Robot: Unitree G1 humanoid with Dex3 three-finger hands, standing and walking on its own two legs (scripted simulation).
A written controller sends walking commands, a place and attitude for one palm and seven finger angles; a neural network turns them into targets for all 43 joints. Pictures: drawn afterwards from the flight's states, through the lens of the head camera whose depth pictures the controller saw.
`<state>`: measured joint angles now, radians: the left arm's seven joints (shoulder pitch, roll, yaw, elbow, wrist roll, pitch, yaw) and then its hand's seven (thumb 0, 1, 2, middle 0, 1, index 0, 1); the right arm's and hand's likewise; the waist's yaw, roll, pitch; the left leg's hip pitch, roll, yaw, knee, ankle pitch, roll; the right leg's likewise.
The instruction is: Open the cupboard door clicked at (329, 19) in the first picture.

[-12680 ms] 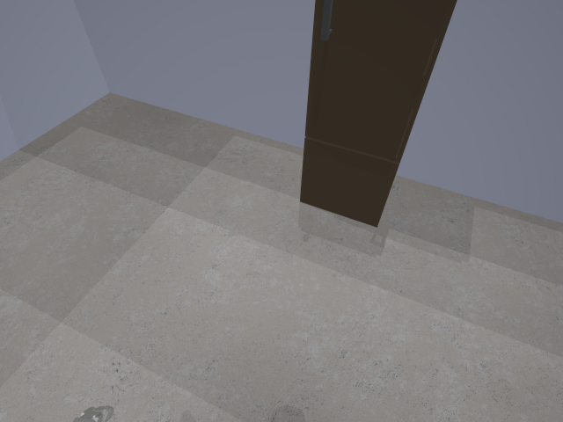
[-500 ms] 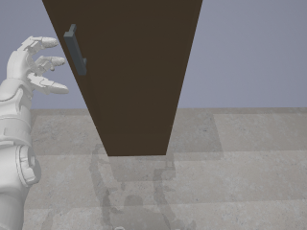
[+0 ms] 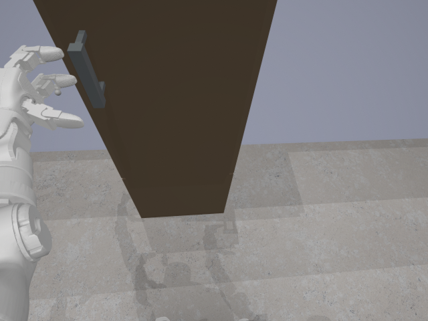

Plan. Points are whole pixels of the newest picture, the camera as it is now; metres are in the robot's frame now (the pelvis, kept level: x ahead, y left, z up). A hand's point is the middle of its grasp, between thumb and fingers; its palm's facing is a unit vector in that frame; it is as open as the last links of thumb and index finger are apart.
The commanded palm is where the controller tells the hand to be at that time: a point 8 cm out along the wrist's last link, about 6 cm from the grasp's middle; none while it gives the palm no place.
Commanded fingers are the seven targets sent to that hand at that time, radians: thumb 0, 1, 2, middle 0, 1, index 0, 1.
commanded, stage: move the hooked fingers beside the handle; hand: left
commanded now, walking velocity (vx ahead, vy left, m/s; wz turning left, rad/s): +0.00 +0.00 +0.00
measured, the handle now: (90, 71) +0.54 +0.19 +0.14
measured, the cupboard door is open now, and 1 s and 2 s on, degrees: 0 0 0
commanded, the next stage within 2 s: slide the fingers in behind the handle in 0.46 s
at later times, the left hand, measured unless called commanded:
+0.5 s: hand (54, 94) +0.48 +0.24 +0.14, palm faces +0.00 -1.00 +0.03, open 14.0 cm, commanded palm +0.46 +0.30 +0.14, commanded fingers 0.00 -0.50 0.30 -0.30 -1.20 -0.30 -1.20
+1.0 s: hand (72, 94) +0.48 +0.21 +0.14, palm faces +0.00 -1.00 +0.03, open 14.0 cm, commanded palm +0.46 +0.26 +0.14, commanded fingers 0.00 -0.50 0.30 -0.30 -1.20 -0.30 -1.20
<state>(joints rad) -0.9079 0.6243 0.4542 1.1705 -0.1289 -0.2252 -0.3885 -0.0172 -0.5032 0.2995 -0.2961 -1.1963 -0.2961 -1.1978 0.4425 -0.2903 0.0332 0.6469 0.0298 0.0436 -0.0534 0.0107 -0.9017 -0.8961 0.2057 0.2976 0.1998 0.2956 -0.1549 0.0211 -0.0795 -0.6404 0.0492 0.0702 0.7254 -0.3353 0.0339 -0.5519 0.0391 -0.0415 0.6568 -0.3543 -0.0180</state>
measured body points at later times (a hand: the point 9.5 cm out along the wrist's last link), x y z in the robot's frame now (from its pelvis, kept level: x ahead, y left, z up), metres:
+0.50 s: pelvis +0.00 +0.01 +0.00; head +0.08 +0.03 +0.44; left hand +0.48 +0.29 +0.14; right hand +0.03 -0.27 -0.11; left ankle +0.00 +0.10 -0.72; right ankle -0.03 -0.11 -0.72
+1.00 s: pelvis -0.01 +0.00 +0.00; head +0.07 +0.02 +0.44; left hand +0.48 +0.27 +0.14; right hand -0.01 -0.27 -0.11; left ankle +0.00 +0.10 -0.72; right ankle -0.03 -0.11 -0.72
